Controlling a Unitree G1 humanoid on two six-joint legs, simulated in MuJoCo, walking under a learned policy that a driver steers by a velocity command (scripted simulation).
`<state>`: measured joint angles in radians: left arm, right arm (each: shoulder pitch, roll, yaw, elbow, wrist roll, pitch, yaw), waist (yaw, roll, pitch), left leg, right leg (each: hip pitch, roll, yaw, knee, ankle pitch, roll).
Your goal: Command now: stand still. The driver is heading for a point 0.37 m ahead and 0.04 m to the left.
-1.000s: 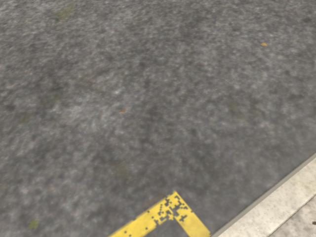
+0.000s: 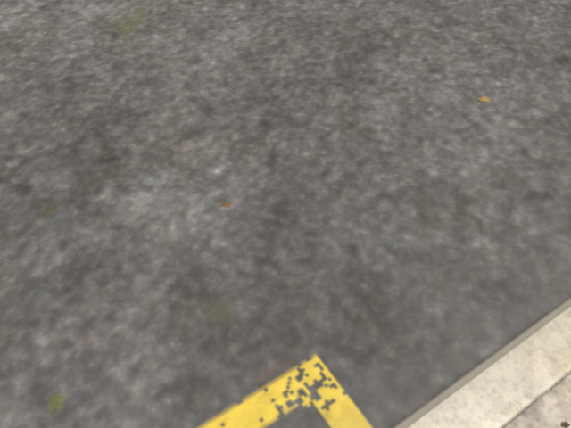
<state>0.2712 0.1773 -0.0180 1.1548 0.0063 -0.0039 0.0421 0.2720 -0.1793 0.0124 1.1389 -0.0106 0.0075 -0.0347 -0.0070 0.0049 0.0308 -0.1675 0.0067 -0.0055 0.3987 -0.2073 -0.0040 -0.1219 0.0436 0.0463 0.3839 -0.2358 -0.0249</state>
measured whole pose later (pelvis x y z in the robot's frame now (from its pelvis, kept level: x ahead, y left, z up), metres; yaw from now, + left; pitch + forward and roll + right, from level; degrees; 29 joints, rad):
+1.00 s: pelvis +0.06 +0.03 -0.01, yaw +0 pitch +0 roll +0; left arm 0.46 0.17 0.04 1.14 0.01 -0.02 0.03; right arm 0.34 -0.16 -0.03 1.06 -0.02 -0.07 0.00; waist 0.01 -0.04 -0.01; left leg -0.21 -0.04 0.07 0.54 -0.32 0.07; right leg -0.14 0.01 0.07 0.58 -0.42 -0.06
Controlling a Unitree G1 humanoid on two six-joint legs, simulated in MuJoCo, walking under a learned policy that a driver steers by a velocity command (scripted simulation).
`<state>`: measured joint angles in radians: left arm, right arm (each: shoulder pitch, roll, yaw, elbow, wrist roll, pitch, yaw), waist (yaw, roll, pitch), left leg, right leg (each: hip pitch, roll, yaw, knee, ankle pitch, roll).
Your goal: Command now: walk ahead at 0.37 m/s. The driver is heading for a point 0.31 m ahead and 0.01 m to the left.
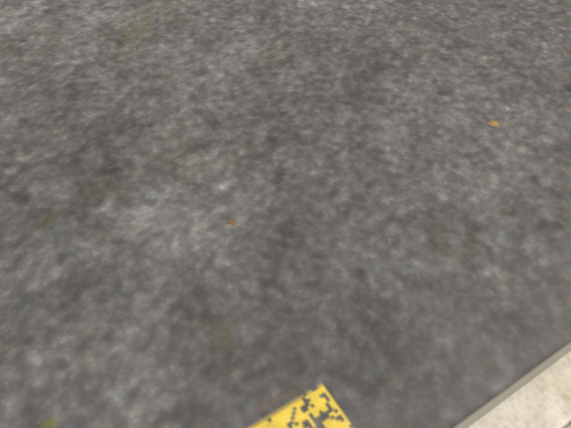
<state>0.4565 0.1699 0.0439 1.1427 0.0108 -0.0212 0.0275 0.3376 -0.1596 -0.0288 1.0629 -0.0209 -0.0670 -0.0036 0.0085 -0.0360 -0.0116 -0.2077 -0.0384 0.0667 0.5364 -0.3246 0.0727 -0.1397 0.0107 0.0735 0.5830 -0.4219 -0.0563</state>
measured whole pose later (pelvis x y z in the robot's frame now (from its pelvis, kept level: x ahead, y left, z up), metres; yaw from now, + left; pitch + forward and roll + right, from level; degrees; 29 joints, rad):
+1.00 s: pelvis +0.27 +0.02 +0.01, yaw +1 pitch -1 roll +0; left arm 0.32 0.13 0.00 1.10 0.01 -0.03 0.03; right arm 0.34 -0.11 0.01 1.15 -0.01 -0.02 -0.04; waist 0.01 0.00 0.02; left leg -0.13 0.00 0.02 0.40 -0.24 0.01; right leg -0.18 0.05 -0.08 0.38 -0.18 -0.08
